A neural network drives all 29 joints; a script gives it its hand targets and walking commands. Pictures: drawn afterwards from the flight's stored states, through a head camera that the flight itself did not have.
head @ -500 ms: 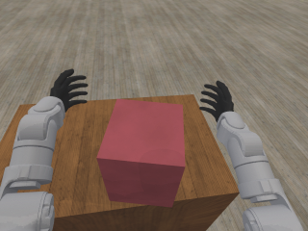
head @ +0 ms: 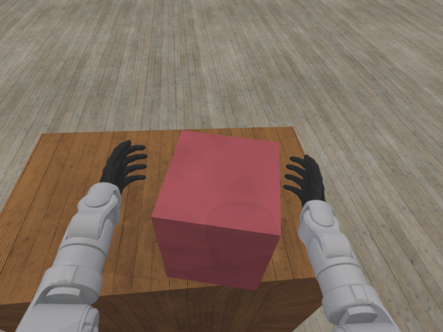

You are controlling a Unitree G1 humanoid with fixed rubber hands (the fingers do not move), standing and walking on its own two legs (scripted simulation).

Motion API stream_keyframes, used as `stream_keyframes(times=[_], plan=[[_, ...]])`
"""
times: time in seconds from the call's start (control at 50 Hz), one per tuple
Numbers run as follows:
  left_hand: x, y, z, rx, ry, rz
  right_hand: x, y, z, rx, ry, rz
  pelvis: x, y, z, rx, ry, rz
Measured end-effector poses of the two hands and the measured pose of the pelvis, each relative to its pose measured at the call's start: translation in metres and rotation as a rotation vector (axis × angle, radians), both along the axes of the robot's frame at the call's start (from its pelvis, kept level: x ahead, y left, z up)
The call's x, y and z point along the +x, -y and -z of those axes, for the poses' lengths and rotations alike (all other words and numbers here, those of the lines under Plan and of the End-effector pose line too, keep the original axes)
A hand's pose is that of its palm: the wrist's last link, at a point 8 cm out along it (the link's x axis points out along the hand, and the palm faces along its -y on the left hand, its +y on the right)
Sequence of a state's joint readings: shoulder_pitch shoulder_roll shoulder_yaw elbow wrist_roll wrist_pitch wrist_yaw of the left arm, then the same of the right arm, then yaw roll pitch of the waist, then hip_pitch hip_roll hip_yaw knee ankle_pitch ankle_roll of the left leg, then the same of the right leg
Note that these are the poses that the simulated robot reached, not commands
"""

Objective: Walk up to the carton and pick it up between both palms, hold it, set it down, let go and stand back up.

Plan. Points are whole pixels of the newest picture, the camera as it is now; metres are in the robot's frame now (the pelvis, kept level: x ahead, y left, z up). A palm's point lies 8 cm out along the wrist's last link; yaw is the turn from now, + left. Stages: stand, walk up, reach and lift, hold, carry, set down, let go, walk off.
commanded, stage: reach and lift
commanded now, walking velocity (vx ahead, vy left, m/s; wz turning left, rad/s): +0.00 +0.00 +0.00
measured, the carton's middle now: (220, 212) +0.38 -0.03 -0.02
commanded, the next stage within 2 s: none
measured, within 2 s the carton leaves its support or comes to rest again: neither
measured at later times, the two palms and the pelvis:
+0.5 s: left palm (132, 196) +0.40 +0.14 +0.04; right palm (301, 205) +0.35 -0.19 +0.04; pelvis +0.00 -0.01 +0.00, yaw -1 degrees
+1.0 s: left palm (146, 193) +0.40 +0.11 +0.04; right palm (294, 214) +0.34 -0.17 +0.03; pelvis -0.01 +0.00 +0.00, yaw -1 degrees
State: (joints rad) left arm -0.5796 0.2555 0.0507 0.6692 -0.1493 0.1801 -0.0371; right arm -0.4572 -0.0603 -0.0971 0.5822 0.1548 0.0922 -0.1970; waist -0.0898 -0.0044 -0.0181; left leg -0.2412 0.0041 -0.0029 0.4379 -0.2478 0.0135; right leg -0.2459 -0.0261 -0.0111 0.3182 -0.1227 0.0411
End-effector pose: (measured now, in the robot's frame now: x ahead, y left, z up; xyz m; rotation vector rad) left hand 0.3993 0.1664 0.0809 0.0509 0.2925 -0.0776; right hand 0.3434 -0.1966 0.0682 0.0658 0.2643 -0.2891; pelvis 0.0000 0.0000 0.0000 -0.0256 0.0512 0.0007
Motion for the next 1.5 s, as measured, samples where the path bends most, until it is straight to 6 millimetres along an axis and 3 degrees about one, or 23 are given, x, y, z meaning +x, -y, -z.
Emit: stream_keyframes(times=[0.1,0.24,0.4,0.54,0.62,0.74,0.92,1.28,1.5], plan=[[0.006,0.009,0.011,0.013,-0.015,0.019,-0.006,-0.007,0.022,0.015,-0.022,0.018,0.003,-0.003,0.001,-0.004,-0.004,-0.001],[0.004,0.022,0.024,0.009,-0.008,0.03,-0.011,-0.001,0.041,0.013,-0.018,0.041,0.005,-0.004,0.002,-0.01,-0.019,0.012],[-0.003,0.025,0.05,0.002,-0.037,0.007,-0.002,0.003,0.037,-0.035,-0.001,0.015,0.003,0.004,0.004,-0.005,-0.065,0.02],[0.001,0.026,0.04,0.012,0.011,0.001,0.009,-0.014,0.031,-0.023,0.017,-0.018,0.0,0.008,0.005,-0.006,-0.089,0.009],[0.006,0.033,0.028,0.009,0.047,0.018,0.005,-0.017,0.033,-0.021,0.015,0.02,-0.003,0.009,0.004,-0.007,-0.084,0.001],[0.001,0.053,0.037,-0.009,0.001,0.059,-0.01,-0.023,0.042,-0.025,-0.008,0.038,-0.009,0.008,0.003,-0.004,-0.066,0.01],[-0.001,0.053,0.04,-0.022,-0.006,0.019,-0.008,-0.024,0.041,-0.049,-0.012,0.045,-0.014,0.005,0.003,0.001,-0.073,0.02],[-0.012,0.051,0.033,0.015,0.06,0.031,-0.016,-0.027,0.037,-0.092,0.051,0.035,0.005,0.004,-0.004,-0.006,0.006,-0.018],[-0.004,0.051,0.039,0.019,0.037,0.033,-0.009,-0.026,0.042,-0.105,0.037,0.029,0.011,0.006,-0.006,-0.005,-0.005,-0.008]])
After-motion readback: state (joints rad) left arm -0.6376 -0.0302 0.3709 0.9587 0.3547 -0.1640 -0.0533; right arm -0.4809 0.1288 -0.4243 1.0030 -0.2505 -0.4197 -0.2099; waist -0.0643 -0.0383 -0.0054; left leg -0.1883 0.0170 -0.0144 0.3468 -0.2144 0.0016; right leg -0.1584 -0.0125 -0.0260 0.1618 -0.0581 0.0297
